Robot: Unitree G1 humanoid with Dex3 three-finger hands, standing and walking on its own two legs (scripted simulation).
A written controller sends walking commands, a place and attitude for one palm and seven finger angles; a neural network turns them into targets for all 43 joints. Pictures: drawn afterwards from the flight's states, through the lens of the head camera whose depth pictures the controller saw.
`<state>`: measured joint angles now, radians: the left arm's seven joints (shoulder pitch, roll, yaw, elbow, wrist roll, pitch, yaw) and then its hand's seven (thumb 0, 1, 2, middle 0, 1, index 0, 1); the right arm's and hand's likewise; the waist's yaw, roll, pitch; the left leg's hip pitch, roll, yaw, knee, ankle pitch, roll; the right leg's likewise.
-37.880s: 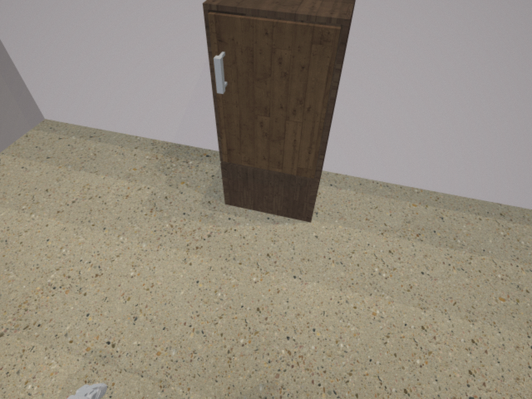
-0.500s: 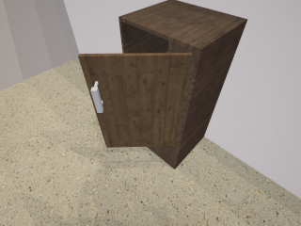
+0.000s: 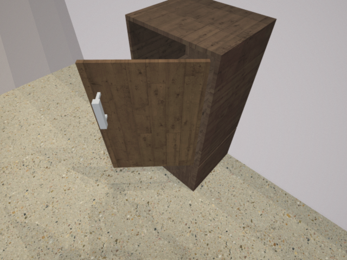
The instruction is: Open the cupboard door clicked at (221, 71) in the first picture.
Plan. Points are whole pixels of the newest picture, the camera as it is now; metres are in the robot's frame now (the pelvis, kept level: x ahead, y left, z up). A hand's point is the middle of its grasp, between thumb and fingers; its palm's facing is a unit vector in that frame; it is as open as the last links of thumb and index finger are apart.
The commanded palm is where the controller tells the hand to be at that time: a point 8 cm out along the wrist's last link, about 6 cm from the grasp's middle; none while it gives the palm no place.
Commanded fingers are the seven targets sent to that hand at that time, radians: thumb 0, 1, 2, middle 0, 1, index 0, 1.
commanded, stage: look again from close up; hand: left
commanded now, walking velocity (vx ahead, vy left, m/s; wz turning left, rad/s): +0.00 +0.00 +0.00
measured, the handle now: (101, 110) +0.58 +0.29 -0.03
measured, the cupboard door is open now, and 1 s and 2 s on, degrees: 45 45 45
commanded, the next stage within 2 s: shuffle to correct the standing spot in 0.26 s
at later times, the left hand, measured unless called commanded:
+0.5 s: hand out of the picture +0.01 +0.14 -0.18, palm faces +0.05 -0.98 -0.19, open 7.3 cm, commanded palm none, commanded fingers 0.00 0.90 0.90 -0.20 -0.30 -0.20 -0.30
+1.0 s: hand out of the picture +0.07 +0.21 -0.18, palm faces +0.12 -0.98 -0.18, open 7.3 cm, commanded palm none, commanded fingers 0.00 0.90 0.90 -0.20 -0.30 -0.20 -0.30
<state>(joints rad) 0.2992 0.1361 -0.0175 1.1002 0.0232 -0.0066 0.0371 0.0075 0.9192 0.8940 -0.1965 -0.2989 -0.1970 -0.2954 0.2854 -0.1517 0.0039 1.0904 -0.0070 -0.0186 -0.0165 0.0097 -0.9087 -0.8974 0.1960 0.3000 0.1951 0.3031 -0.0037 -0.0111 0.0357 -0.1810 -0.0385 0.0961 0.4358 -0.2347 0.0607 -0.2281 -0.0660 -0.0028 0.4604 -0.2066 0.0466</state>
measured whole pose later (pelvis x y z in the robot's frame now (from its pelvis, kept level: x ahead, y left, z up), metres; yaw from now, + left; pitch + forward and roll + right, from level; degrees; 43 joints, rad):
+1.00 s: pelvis +0.04 +0.03 +0.00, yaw +5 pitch -1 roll -1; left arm 0.21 0.16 0.04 1.05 0.02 0.04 0.05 0.00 0.93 0.89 -0.19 -0.30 -0.19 -0.29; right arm 0.29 -0.11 0.00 1.07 -0.02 -0.02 -0.06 0.02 -0.94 -0.90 0.20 0.30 0.20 0.30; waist -0.01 -0.03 0.07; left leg -0.15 -0.06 0.10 0.38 -0.23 0.11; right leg -0.36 -0.04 -0.01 0.84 -0.39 0.03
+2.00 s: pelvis +0.02 -0.04 +0.00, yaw +3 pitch -1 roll +0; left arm 0.32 0.12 -0.02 1.12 0.01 -0.03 0.03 0.00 0.91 0.89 -0.20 -0.30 -0.20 -0.30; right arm 0.34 -0.12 0.02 1.15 -0.01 -0.02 -0.03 0.01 -0.91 -0.90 0.19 0.30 0.19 0.30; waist -0.01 0.00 0.03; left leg -0.22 0.03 0.08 0.45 -0.22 -0.01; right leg -0.18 0.03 -0.05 0.46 -0.27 -0.05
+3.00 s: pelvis +0.05 -0.03 +0.00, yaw +3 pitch -1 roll +1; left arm 0.29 0.15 0.00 1.12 0.02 -0.03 0.04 0.00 0.91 0.89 -0.20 -0.30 -0.20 -0.30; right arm 0.26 -0.14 0.00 1.16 -0.01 -0.02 -0.03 0.01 -0.91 -0.90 0.20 0.30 0.19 0.30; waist 0.00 -0.01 0.04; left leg -0.14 0.02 0.09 0.41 -0.25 0.00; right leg -0.12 0.02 -0.03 0.43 -0.30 -0.04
